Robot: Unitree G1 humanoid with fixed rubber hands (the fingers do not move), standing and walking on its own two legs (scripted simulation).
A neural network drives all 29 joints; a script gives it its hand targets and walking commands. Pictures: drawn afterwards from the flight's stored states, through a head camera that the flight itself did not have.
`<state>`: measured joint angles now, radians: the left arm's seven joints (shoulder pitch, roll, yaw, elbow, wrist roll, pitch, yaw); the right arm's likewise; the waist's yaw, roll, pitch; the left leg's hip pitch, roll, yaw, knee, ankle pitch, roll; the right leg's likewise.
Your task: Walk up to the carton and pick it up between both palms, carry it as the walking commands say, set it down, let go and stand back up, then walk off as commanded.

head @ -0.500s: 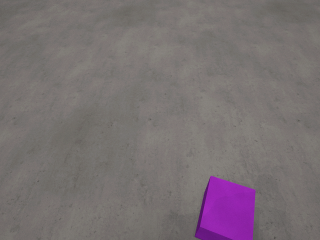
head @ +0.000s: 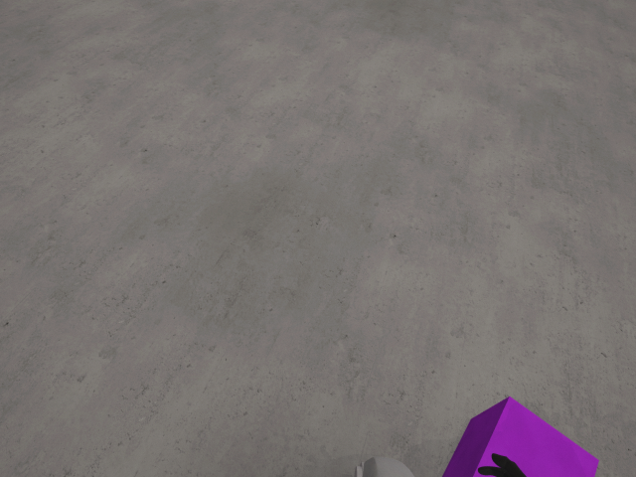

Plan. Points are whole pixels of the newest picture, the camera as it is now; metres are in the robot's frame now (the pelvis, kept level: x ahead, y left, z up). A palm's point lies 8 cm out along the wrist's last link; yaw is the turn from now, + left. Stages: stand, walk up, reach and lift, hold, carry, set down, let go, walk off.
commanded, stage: walk off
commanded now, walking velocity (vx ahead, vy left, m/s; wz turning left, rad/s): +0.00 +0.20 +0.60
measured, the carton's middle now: out of the picture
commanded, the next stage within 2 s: stand in 1.50 s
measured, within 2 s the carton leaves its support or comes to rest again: neither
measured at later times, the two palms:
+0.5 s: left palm out of the picture -0.07 +0.37 -0.08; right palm (422, 459) +0.17 -0.16 -0.12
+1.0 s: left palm out of the picture -0.09 +0.42 -0.13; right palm (349, 472) +0.15 -0.05 -0.09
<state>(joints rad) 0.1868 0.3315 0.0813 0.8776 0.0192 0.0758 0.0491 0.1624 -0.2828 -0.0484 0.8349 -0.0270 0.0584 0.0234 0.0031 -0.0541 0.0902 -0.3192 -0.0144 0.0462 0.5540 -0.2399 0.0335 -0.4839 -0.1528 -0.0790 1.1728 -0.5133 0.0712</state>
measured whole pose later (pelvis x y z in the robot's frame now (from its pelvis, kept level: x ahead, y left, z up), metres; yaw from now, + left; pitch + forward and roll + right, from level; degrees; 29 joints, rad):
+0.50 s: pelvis -0.01 +0.08 +0.01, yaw +19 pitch -1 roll +3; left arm 0.26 0.29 0.07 0.90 0.04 0.02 0.06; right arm 0.19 -0.33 -0.08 0.83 -0.01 0.09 0.07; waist 0.02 0.03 0.08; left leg -0.50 0.06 -0.02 1.06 -0.32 -0.13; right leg -0.19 -0.20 -0.20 0.49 -0.27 0.05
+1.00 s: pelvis -0.02 +0.15 +0.01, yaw +26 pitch +0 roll -2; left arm 0.23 0.27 0.08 0.93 0.03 0.09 -0.02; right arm 0.23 -0.23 -0.03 0.89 -0.03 0.00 -0.04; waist -0.02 -0.02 0.03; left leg -0.24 0.08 0.02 0.43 -0.20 -0.02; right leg -0.38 -0.04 -0.05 0.82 -0.41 0.06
